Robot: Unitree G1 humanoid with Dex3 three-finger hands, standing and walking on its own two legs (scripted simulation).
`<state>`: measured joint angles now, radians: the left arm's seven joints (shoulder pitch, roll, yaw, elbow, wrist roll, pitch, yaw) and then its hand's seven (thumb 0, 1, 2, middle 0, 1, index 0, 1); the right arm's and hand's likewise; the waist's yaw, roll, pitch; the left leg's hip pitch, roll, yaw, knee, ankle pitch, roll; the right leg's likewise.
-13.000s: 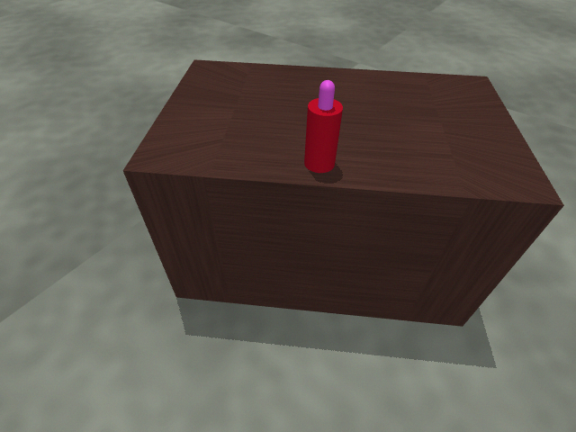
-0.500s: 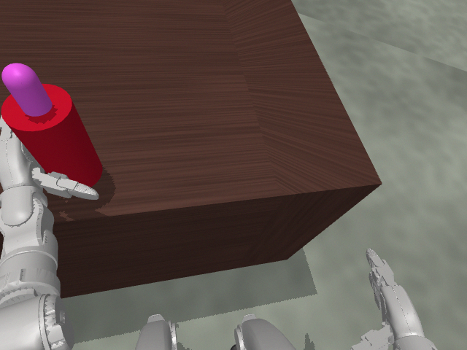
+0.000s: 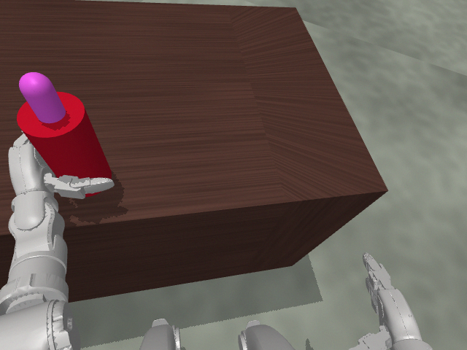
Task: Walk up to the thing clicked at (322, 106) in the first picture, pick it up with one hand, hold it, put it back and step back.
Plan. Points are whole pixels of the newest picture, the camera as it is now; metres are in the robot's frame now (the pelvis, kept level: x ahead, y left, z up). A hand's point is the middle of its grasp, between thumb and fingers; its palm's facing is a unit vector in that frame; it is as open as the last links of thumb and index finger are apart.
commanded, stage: close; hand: left
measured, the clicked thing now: (65, 138) +0.46 +0.22 +0.08
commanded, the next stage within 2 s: settle in 0.12 s
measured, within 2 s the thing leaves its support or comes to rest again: leaves its support in 0.56 s
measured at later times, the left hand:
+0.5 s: hand (76, 164) +0.44 +0.22 +0.03, palm faces +0.20 -0.98 +0.00, open 11.1 cm
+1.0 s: hand (71, 145) +0.44 +0.21 +0.08, palm faces +0.20 -0.98 +0.00, open 11.1 cm
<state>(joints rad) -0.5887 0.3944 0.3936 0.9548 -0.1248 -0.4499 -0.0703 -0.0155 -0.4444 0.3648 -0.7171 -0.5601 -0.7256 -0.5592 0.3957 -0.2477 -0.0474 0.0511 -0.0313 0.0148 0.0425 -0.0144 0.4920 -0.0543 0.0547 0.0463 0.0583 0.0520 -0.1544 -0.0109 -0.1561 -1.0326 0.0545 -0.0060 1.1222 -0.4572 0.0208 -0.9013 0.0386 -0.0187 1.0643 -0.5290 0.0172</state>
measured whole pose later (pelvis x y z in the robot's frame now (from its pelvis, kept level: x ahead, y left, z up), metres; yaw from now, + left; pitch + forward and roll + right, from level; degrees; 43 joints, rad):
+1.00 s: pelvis +0.01 +0.00 +0.03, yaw +0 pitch +16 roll -2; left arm -0.55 0.35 0.32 0.86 -0.14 -0.32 -0.04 0.00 -0.52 1.07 -0.65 -0.92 -0.68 -0.94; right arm 0.34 -0.24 -0.06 0.18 0.00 0.06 0.00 -0.01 0.50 -0.06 0.05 0.05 0.06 0.05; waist -0.11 0.00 -0.12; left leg -0.83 0.04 0.02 0.97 -0.41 0.02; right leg -0.72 0.03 0.01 0.93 -0.48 0.02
